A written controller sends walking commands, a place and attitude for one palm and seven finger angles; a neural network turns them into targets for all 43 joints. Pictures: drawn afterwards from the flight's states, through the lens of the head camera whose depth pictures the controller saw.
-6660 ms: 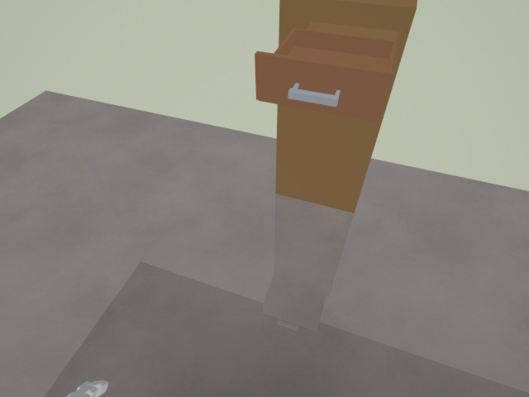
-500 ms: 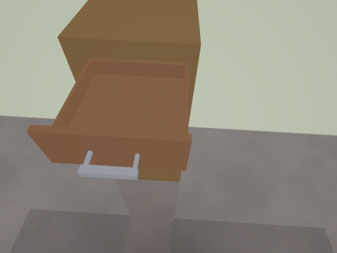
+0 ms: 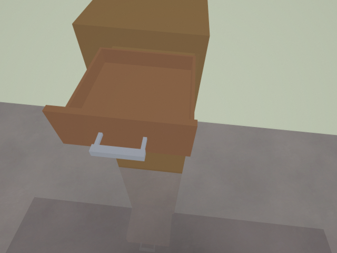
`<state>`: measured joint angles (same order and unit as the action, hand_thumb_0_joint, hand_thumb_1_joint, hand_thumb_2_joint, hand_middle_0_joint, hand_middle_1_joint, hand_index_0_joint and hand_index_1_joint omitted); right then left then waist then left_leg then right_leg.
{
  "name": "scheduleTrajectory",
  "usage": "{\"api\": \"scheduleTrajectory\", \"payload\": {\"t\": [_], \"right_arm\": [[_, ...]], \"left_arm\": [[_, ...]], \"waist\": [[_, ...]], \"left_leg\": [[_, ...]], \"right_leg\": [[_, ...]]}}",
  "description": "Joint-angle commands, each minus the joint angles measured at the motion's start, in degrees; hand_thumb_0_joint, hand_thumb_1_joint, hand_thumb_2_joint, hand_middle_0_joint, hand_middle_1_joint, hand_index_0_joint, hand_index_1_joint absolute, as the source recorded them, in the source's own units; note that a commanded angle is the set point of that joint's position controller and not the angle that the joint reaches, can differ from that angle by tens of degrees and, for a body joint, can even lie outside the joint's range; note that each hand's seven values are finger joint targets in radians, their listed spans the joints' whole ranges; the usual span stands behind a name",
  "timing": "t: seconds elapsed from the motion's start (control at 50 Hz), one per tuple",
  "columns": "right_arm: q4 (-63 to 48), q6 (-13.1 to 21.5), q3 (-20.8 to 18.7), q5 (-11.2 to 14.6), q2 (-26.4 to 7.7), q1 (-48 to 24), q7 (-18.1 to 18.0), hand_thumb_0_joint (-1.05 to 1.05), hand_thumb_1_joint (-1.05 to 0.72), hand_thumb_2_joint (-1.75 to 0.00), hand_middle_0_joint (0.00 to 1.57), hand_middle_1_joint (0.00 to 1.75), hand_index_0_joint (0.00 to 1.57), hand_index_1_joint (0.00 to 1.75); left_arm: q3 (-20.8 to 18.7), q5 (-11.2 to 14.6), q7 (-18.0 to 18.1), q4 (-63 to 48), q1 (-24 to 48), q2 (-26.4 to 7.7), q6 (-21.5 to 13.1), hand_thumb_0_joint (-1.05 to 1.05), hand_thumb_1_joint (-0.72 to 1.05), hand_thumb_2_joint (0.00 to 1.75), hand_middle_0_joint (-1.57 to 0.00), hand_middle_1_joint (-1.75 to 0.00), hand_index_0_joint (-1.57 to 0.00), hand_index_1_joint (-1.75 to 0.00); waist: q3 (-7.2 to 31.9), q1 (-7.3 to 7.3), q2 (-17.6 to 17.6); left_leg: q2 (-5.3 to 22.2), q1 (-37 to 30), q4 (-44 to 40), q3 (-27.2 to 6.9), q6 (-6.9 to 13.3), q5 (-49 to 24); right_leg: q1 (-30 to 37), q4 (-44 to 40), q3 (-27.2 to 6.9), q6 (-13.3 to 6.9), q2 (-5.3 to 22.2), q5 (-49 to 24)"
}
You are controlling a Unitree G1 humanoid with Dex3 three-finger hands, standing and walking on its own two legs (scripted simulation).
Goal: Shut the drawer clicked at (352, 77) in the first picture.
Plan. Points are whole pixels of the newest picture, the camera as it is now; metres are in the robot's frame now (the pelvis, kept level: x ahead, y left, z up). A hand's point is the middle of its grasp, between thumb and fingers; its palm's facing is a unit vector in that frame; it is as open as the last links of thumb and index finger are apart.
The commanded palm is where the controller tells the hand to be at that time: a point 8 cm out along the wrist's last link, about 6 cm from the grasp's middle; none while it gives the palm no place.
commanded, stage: come to a stop and stand still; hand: left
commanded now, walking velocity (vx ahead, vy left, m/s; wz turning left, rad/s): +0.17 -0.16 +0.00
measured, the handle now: (120, 145) +0.35 +0.15 +0.03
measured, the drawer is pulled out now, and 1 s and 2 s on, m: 0.30 0.30 0.30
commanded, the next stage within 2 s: look again from close up in 0.20 s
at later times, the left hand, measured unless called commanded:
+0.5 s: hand out of the picture +0.04 +0.16 -0.17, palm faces -0.03 -0.98 -0.22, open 7.3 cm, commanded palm none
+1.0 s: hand (96, 249) +0.14 +0.18 -0.09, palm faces +0.21 -0.95 -0.23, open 7.2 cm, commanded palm +0.12 +0.21 -0.05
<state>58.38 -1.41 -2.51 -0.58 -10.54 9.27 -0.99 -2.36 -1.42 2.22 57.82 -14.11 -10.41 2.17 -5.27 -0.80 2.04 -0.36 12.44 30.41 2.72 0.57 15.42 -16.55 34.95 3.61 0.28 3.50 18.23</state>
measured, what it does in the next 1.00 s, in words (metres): steps on the spot: right foot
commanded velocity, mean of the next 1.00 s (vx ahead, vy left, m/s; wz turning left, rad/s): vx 0.01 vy -0.02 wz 0.00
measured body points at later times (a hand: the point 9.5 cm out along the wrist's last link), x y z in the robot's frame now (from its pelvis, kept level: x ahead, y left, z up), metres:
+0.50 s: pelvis +0.02 -0.02 +0.00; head +0.03 -0.03 +0.45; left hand +0.04 +0.21 -0.15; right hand +0.00 -0.24 -0.16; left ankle -0.01 +0.10 -0.73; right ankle -0.02 -0.11 -0.73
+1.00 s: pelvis +0.02 -0.01 +0.00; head +0.03 -0.02 +0.45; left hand +0.13 +0.23 -0.07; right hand +0.08 -0.26 -0.13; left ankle -0.01 +0.10 -0.73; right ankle -0.02 -0.11 -0.73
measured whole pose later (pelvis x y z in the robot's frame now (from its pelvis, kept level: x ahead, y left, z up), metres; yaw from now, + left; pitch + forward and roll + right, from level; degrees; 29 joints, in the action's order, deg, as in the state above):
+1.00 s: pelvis +0.02 -0.01 +0.00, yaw -1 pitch +1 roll +1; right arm 54.2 11.5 0.0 1.9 -11.4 18.3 -3.9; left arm -1.1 6.1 6.6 19.2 -28.3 -10.3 0.0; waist 0.0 -0.3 0.1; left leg -0.6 11.0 27.8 3.2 0.5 17.6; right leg -11.3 31.1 3.2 -1.4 1.0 19.9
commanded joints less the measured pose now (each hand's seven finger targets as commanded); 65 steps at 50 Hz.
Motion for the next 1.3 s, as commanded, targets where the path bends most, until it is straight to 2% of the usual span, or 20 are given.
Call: {"api": "scheduleTrajectory", "payload": {"t": [0.0, 0.18, 0.22, 0.26, 0.28, 0.3, 0.34, 0.48, 0.6, 0.84, 0.86, 0.88, 0.9, 0.92, 0.94, 1.0, 1.08, 1.16, 1.22, 1.28], "right_arm": [[-1.97, 0.8, -0.24, -1.54, -7.71, 2.52, -0.03, 0.0, -0.9, -0.9, 0.2, 0.3, 0.2, 0.3], [1.24, 1.97, -0.08, -1.2, -7.02, 8.74, -1.24, 0.0, -0.9, -0.9, 0.2, 0.3, 0.2, 0.3], [2.04, 2.04, 0.02, -0.63, -6.35, 9.42, -1.42, 0.0, -0.9, -0.9, 0.2, 0.3, 0.2, 0.3], [2.39, 2.29, 0.79, 0.09, -3.54, 9.22, -1.24, 0.0, -0.9, -0.9, 0.2, 0.3, 0.2, 0.3], [-1.06, 3.41, 0.89, 0.34, -5.29, 2.16, -0.44, 0.0, -0.9, -0.9, 0.2, 0.3, 0.2, 0.3], [-2.93, 2.35, 1.24, -0.21, -2.44, 6.06, 0.48, 0.0, -0.9, -0.9, 0.2, 0.3, 0.2, 0.3], [-0.87, 1.82, 1.62, -0.89, -1.98, 7.32, 1.16, 0.0, -0.9, -0.9, 0.2, 0.3, 0.2, 0.3], [2.45, 3.43, 2.6, -0.27, -2.78, 11.46, -0.52, 0.0, -0.9, -0.9, 0.2, 0.3, 0.2, 0.3], [3.09, 2.86, 2.84, -0.09, -3.01, 10.5, -0.83, 0.0, -0.9, -0.9, 0.2, 0.3, 0.2, 0.3], [4.53, 3.07, 2.79, -0.05, -3.89, 8.41, -0.96, 0.0, -0.9, -0.9, 0.2, 0.3, 0.2, 0.3], [0.14, 3.3, 1.91, 0.48, -5.27, 2.85, -0.78, 0.0, -0.9, -0.9, 0.2, 0.3, 0.2, 0.3], [-18.87, 12.55, 0.48, 3.34, -14.52, 5.22, -2.91, 0.0, -0.9, -0.9, 0.2, 0.3, 0.2, 0.3], [-15.3, 18.07, 2.08, 1.57, -8.82, 2.14, -4.8, 0.0, -0.9, -0.9, 0.2, 0.3, 0.2, 0.3], [-11.99, 19.37, 0.88, 1.96, -9.24, 1.94, -4.8, 0.0, -0.9, -0.9, 0.2, 0.3, 0.2, 0.3], [-11.55, 19.05, 0.98, 3.11, -6.62, 4.86, -3.73, 0.0, -0.9, -0.9, 0.2, 0.3, 0.2, 0.3], [-19.29, 20.64, -1.35, 1.25, -10.72, 3.03, -3.09, 0.0, -0.9, -0.9, 0.2, 0.3, 0.2, 0.3], [-25.75, 19.01, -2.38, 0.97, -10.22, -1.38, -0.95, 0.0, -0.9, -0.9, 0.2, 0.3, 0.2, 0.3], [-32.5, 18.91, -2.76, 1.36, -10.62, -3.9, 1.56, 0.0, -0.9, -0.9, 0.2, 0.3, 0.2, 0.3], [-34.21, 18.46, -2.47, 0.89, -9.5, -2.93, 0.61, 0.0, -0.9, -0.9, 0.2, 0.3, 0.2, 0.3], [-36.23, 18.24, -1.16, 1.48, -7.93, -2.41, -0.63, 0.0, -0.9, -0.9, 0.2, 0.3, 0.2, 0.3]], "left_arm": [[-0.39, -0.42, -0.6, -3.28, 0.53, -3.0, -0.45, 0.0, 0.9, 0.9, -0.2, -0.3, -0.2, -0.3], [0.48, 0.32, -1.73, -1.94, -1.73, -0.98, -1.85, 0.0, 0.9, 0.9, -0.2, -0.3, -0.2, -0.3], [0.42, 0.46, -1.45, -0.48, -4.19, -1.31, -2.22, 0.0, 0.9, 0.9, -0.2, -0.3, -0.2, -0.3], [0.25, 0.53, -0.74, 1.23, -7.07, -3.66, -2.86, 0.0, 0.9, 0.9, -0.2, -0.3, -0.2, -0.3], [0.79, -0.34, 1.67, 3.58, -11.04, -5.84, -4.08, 0.0, 0.9, 0.9, -0.2, -0.3, -0.2, -0.3], [1.75, 0.34, 1.08, 0.86, -6.03, -7.91, -4.65, 0.0, 0.9, 0.9, -0.2, -0.3, -0.2, -0.3], [1.13, 0.57, 0.9, 0.04, -4.2, -6.58, -5.81, 0.0, 0.9, 0.9, -0.2, -0.3, -0.2, -0.3], [2.04, 1.07, 0.89, 1.26, -5.53, -4.27, -5.15, 0.0, 0.9, 0.9, -0.2, -0.3, -0.2, -0.3], [2.12, 1.04, 0.69, 2.09, -5.67, -4.61, -4.4, 0.0, 0.9, 0.9, -0.2, -0.3, -0.2, -0.3], [1.96, 1.05, 0.49, 2.4, -6.22, -5.3, -4.22, 0.0, 0.9, 0.9, -0.2, -0.3, -0.2, -0.3], [1.24, 0.06, 2.65, 4.51, -10.93, -6.42, -5.27, 0.0, 0.9, 0.9, -0.2, -0.3, -0.2, -0.3], [-5.97, 11.98, 1.57, -85.78, 31.68, -19.37, -17.5, 0.0, 0.9, 0.9, -0.22, -0.32, -0.22, -0.32], [-5.41, 7.01, 3.41, -69.58, 4.46, -14.41, -13.83, 0.0, 0.9, 0.9, -0.24, -0.34, -0.24, -0.34], [-2.15, 8.27, 6.72, -65.77, 0.83, -9.55, -10.52, 0.0, 0.9, 0.9, -0.26, -0.37, -0.26, -0.37], [6.02, 8.37, 5.95, -53.78, -14.41, 4.83, -4.66, 0.0, 0.9, 0.9, -0.28, -0.39, -0.28, -0.39], [1.85, 9.13, 2.19, -64.25, -7.4, 0.22, -10.77, 0.0, 0.9, 0.9, -0.34, -0.45, -0.34, -0.45], [0.67, 12.2, -8.79, -50.77, -29.26, 6.11, -22.5, 0.0, 0.9, 0.9, -0.42, -0.54, -0.42, -0.54], [-3.35, 14.23, -20.29, -59.95, -22.32, -1.46, -35.11, 0.0, 0.9, 0.9, -0.5, -0.62, -0.5, -0.62], [-11.0, 13.59, -17.99, -72.5, -9.05, -11.08, -39.41, 0.0, 0.9, 0.9, -0.56, -0.69, -0.56, -0.69], [-7.8, 15.55, -13.84, -80.79, -4.35, -6.24, -40.58, 0.0, 0.9, 0.9, -0.62, -0.75, -0.62, -0.75]], "waist": [[-1.17, 1.39, -14.04], [1.97, 2.21, -8.17], [3.7, 1.12, -5.69], [5.32, 0.26, -0.01], [1.94, -2.47, 5.15], [3.43, 1.77, 5.94], [4.58, 2.2, 7.07], [4.5, 1.54, -7.14], [0.45, 1.41, 0.34], [3.2, 0.62, -1.31], [-1.06, -1.63, 2.21], [28.95, 5.32, -11.65], [28.85, 0.02, -24.17], [24.67, 1.33, -22.59], [17.23, 3.01, -14.04], [9.57, 4.15, 1.42], [8.31, -1.19, 18.79], [16.33, -1.96, 1.64], [21.44, -1.21, -9.06], [20.97, 1.23, -10.93]], "left_leg": [[16.71, 9.46, -25.59, -21.76, 8.5, 24.98], [13.74, -3.31, -17.76, -13.39, 7.74, -2.74], [11.47, -1.82, -12.98, -11.04, 5.49, -8.39], [6.35, 2.88, -6.82, -5.21, 1.47, -6.75], [5.13, 2.95, 2.9, -2.72, -0.67, -4.61], [2.87, 3.26, 4.43, -1.01, -0.75, 7.26], [2.79, 4.42, 7.59, -0.81, -0.53, 5.64], [6.3, -1.37, -2.53, -4.35, 1.36, -18.9], [5.79, -0.38, -5.48, -3.99, 1.04, -11.07], [5.71, -3.69, -6.9, -4.05, 1.2, -14.6], [5.55, 3.3, 7.24, -1.11, -0.48, -15.67], [0.9, -12.61, -3.61, -2.15, 1.64, -27.97], [3.06, -21.09, -6.45, -2.25, 1.95, -41.15], [4.44, -16.43, -4.47, -4.09, -0.8, -43.45], [5.19, -13.52, -4.37, -4.59, 0.14, -40.47], [2.62, -1.28, 2.42, -5.03, 0.63, -24.96], [0.57, 16.96, 9.0, -3.04, -0.52, -12.11], [-1.0, 21.28, 15.52, -0.59, -1.08, -6.93], [-0.59, 22.7, 19.23, -0.64, 0.07, -0.38], [0.03, 21.38, 20.18, -2.33, 0.93, 5.75]], "right_leg": [[-2.01, 10.43, -1.43, -0.17, -0.81, 10.0], [-2.28, -0.37, -0.63, 0.4, -1.26, 6.06], [5.03, -11.07, -0.24, 0.48, -2.05, -3.16], [12.07, -16.28, -7.9, -1.38, 3.19, -9.37], [5.76, -16.24, -11.02, -1.39, 5.87, -29.24], [1.98, -19.23, -12.17, -3.94, 8.9, -4.24], [4.27, -19.25, -13.69, -7.26, 8.26, -9.51], [8.0, -8.43, -6.29, -4.01, 2.43, -24.57], [7.23, -11.02, -6.35, -3.48, 2.45, -20.07], [8.86, -11.77, -6.57, -2.72, 2.9, -22.23], [6.15, -12.17, -10.99, 0.88, 6.71, -52.29], [11.9, -6.22, -6.07, -2.39, 1.93, -45.7], [8.88, -1.39, -2.91, -3.39, -2.6, -28.84], [3.29, -1.59, 0.33, -2.42, -2.31, -11.68], [-1.82, -2.38, 0.99, -1.51, -2.47, -8.0], [-6.23, -4.12, 2.52, -1.2, -2.82, -14.49], [-9.55, 4.92, 2.49, 0.08, -3.21, -20.28], [-12.03, 11.6, -1.28, -1.46, -2.04, -16.58], [-17.73, 12.77, -3.96, -1.96, -2.54, -1.06], [-21.2, 10.42, -4.91, -2.33, -2.96, 9.42]]}}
